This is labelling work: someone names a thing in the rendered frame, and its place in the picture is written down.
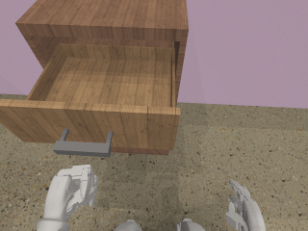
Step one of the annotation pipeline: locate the cabinet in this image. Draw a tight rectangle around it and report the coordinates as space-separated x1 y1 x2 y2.
15 0 189 156

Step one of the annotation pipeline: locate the right robot thigh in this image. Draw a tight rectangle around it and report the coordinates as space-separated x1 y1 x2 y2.
175 220 205 231

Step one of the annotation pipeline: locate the left robot hand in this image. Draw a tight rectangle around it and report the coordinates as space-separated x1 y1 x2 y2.
43 165 98 222

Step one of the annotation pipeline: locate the drawer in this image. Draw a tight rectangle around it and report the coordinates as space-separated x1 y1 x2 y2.
0 43 181 150

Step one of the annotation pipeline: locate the left robot thigh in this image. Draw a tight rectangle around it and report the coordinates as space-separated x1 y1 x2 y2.
114 221 141 231

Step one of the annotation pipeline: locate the handle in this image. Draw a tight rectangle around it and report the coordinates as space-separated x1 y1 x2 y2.
52 128 114 158

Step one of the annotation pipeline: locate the left robot forearm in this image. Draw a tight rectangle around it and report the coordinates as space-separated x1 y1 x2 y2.
37 218 70 231

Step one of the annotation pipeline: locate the right robot hand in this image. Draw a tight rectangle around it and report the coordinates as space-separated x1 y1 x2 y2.
225 179 267 231

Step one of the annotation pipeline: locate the robot thigh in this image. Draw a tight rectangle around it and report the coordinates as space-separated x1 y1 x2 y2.
175 220 205 231
114 221 141 231

